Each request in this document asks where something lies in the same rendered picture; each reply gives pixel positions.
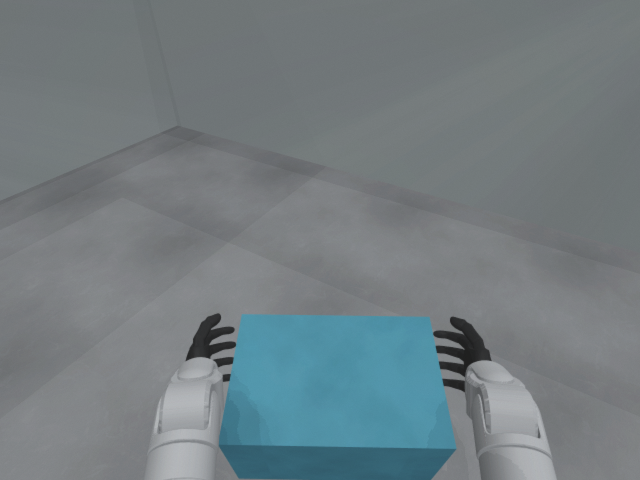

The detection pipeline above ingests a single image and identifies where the left robot forearm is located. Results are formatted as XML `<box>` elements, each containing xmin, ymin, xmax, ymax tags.
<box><xmin>143</xmin><ymin>357</ymin><xmax>224</xmax><ymax>480</ymax></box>

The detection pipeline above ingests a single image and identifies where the carton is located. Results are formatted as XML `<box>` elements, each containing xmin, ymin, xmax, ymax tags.
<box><xmin>219</xmin><ymin>314</ymin><xmax>457</xmax><ymax>480</ymax></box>

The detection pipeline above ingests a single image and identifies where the left robot hand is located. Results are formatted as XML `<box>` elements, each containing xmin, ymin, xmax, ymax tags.
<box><xmin>186</xmin><ymin>313</ymin><xmax>236</xmax><ymax>382</ymax></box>

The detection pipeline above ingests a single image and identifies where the right robot hand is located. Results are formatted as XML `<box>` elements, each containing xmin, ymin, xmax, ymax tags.
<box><xmin>433</xmin><ymin>317</ymin><xmax>492</xmax><ymax>392</ymax></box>

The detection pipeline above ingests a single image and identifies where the right robot forearm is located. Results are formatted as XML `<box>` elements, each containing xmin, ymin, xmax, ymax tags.
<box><xmin>465</xmin><ymin>360</ymin><xmax>557</xmax><ymax>480</ymax></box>

